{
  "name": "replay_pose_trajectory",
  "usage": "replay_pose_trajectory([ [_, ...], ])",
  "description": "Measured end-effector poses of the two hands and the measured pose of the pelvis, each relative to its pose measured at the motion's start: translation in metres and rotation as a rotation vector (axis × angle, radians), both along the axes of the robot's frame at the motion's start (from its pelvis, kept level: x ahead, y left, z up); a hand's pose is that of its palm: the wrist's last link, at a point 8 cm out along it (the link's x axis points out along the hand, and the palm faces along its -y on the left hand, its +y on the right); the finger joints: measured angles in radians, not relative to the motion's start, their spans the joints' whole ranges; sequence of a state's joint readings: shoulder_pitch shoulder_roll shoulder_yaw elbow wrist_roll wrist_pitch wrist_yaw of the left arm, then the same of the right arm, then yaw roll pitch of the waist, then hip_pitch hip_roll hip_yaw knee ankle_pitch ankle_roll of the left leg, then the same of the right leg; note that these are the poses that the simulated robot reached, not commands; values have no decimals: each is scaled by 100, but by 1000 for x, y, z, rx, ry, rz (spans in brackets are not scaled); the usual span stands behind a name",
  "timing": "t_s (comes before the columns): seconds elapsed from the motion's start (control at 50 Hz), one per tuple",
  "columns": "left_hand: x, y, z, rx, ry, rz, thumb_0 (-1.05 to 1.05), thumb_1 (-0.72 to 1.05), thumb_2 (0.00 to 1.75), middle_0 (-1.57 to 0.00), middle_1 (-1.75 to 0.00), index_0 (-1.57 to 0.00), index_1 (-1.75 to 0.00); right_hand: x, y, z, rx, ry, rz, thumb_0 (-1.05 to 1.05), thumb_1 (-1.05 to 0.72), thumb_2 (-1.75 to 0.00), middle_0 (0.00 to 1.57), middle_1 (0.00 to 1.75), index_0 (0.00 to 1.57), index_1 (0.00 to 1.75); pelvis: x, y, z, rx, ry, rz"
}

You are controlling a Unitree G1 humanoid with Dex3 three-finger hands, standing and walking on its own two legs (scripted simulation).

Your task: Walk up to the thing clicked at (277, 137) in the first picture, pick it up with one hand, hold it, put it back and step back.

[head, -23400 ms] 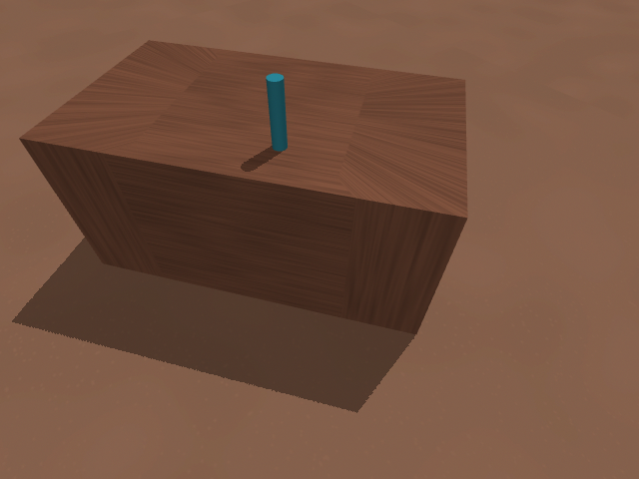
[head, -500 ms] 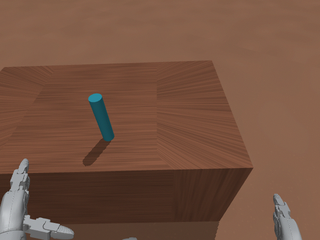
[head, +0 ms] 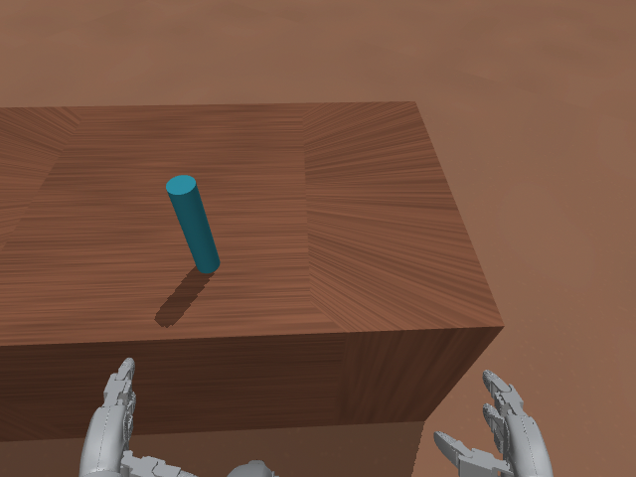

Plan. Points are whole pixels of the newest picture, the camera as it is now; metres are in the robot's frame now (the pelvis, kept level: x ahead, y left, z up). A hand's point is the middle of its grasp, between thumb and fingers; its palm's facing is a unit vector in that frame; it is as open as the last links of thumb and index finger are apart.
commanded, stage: home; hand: left
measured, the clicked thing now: (196, 229) +0.49 +0.23 -0.02
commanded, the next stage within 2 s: none
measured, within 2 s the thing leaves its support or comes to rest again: neither
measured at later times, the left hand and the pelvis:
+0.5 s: hand (194, 437) +0.18 +0.17 -0.06, palm faces +0.11 -0.97 -0.21, open 17.5 cm; pelvis +0.01 +0.00 +0.00, yaw +0 degrees
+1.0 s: hand (194, 443) +0.17 +0.16 -0.06, palm faces +0.11 -0.97 -0.23, open 17.6 cm; pelvis +0.00 -0.01 -0.01, yaw +0 degrees
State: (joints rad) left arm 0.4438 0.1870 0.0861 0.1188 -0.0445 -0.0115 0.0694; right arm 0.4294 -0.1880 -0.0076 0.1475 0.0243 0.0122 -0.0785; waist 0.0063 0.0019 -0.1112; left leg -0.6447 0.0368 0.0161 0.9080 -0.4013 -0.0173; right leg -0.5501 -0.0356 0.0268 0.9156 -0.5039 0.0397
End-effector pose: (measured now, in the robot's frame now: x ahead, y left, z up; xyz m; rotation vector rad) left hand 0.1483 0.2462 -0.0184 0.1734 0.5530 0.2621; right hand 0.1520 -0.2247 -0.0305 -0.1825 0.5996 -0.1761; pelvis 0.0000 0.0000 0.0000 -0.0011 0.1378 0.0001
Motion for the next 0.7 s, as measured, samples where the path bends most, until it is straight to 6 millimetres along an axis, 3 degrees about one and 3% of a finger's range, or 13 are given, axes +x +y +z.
replay_pose_trajectory([
  [0.12, 6, -32, -21, -84, 50, -83, -1, -50, 8, -6, -7, -6, -7, -1, -2, 1, -24, 27, -6, 0, -62, -74, 17, 25, 18, 25, 2, 0, -2, 0, 8, -5],
  [0.26, 7, -20, -15, -32, 60, -70, -1, -53, 6, -6, -6, -6, -6, 4, -1, 2, -16, 24, -3, 1, -82, -86, 19, 29, 20, 29, 5, -1, -3, -3, 15, -3],
  [0.32, 6, -15, -11, -2, 67, -65, -1, -54, 5, -6, -6, -6, -6, 5, -2, -2, -5, 27, -4, 1, -86, -88, 20, 29, 20, 29, 6, -1, -3, -2, 17, -3],
  [0.48, 9, -30, -16, -34, 72, -78, -1, -55, 5, -5, -6, -5, -5, 8, -1, 1, 7, 12, 8, 1, -89, -90, 20, 30, 21, 30, 7, -4, -5, 6, 23, -5],
  [0.7, 5, -31, -15, -24, 61, -69, -1, -56, 4, -5, -5, -5, -5, 3, -9, 0, -11, 31, 9, 1, -90, -90, 20, 30, 21, 30, 4, -9, -6, 6, 20, 2],
])
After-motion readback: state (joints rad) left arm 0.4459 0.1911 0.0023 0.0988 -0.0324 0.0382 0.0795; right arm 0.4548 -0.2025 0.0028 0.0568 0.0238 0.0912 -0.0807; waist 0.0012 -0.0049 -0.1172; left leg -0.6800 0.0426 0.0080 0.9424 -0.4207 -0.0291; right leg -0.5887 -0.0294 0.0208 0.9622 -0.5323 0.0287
